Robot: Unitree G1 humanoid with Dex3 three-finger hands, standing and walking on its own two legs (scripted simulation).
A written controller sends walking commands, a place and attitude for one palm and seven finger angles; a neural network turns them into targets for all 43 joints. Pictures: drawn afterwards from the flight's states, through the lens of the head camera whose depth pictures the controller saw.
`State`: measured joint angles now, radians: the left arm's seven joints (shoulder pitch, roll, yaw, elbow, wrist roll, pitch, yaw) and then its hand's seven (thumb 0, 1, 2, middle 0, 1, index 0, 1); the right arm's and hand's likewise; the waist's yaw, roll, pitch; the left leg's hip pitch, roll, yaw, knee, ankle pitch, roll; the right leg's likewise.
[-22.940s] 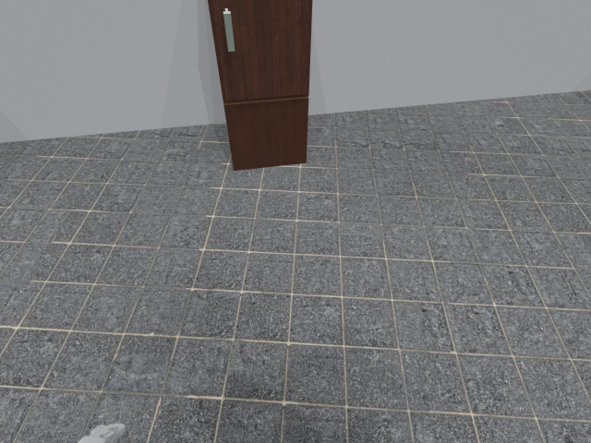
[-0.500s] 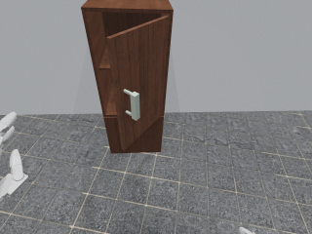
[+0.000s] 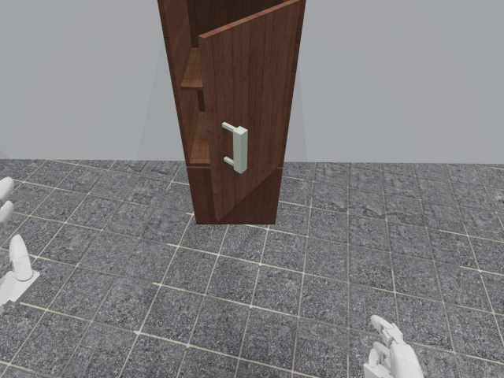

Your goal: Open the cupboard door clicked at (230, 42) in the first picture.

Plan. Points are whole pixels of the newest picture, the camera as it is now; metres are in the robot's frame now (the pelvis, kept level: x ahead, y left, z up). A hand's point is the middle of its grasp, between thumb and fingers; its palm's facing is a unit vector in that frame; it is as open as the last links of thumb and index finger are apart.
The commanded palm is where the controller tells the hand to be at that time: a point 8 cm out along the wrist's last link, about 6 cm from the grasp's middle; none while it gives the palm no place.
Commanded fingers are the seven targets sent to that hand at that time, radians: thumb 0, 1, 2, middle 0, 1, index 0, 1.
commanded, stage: stop stepping back and stand still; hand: left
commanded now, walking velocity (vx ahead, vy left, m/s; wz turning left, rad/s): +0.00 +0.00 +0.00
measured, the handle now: (233, 147) +0.68 +0.10 -0.04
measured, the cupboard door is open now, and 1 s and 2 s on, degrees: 51 51 51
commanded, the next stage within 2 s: let the arm hang, fingers relaxed in 0.10 s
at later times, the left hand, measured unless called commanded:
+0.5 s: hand out of the picture +0.06 +0.18 -0.17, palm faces -0.05 -0.98 -0.20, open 7.4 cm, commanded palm none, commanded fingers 0.00 0.90 0.90 -0.20 -0.30 -0.20 -0.30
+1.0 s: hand out of the picture +0.02 +0.22 -0.16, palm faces +0.03 -0.94 -0.33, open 7.4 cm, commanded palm none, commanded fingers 0.00 0.90 0.90 -0.20 -0.30 -0.20 -0.30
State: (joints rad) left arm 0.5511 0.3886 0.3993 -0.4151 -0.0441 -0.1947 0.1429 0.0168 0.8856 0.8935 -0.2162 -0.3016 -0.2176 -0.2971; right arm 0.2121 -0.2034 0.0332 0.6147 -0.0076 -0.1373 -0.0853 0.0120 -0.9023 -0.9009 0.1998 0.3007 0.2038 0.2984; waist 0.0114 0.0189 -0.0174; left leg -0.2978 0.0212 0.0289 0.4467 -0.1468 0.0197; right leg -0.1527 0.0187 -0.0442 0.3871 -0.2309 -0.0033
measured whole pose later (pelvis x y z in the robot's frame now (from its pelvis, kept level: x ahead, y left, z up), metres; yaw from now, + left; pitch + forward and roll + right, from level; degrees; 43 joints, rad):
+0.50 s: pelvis -0.01 +0.00 -0.01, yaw +1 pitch -1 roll -1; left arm 0.27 0.22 -0.03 0.81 0.02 0.05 -0.01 0.02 0.90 0.89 -0.21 -0.30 -0.21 -0.29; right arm 0.19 -0.30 0.01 0.93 -0.03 0.01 0.01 0.01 -0.91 -0.90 0.20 0.30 0.20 0.30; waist -0.03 0.00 0.05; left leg -0.35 -0.01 0.02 0.53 -0.18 0.02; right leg -0.23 -0.01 -0.06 0.55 -0.31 -0.01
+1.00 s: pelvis +0.01 -0.02 +0.00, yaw +2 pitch -2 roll +0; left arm 0.22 0.28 0.01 1.14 0.01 0.00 0.01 0.01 0.91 0.89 -0.20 -0.30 -0.20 -0.29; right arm 0.17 -0.25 0.00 1.12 -0.02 0.02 -0.01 0.01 -0.91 -0.90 0.20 0.30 0.20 0.30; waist 0.01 0.05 0.05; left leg -0.24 0.01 0.00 0.40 -0.13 0.00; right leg -0.11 0.01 -0.07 0.39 -0.26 -0.03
